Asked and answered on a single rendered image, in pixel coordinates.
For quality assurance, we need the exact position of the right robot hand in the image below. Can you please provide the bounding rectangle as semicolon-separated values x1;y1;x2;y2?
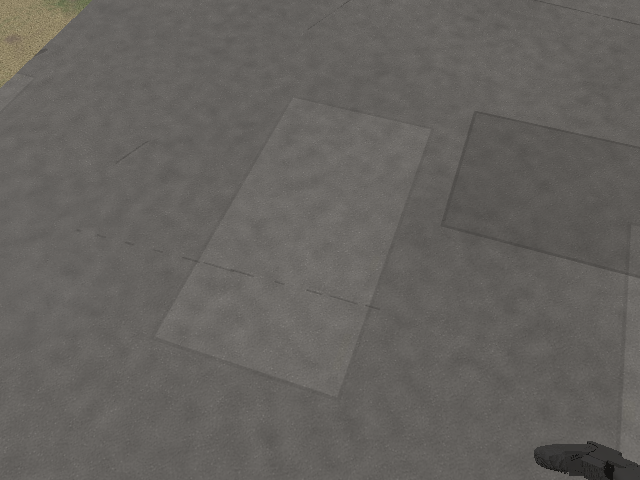
534;441;640;480

